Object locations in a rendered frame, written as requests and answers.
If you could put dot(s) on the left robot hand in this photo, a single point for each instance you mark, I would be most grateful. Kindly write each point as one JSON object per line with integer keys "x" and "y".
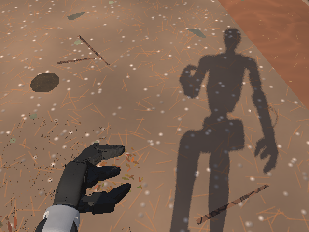
{"x": 82, "y": 173}

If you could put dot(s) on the left robot forearm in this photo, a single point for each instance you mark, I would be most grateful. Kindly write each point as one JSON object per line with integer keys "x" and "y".
{"x": 59, "y": 218}

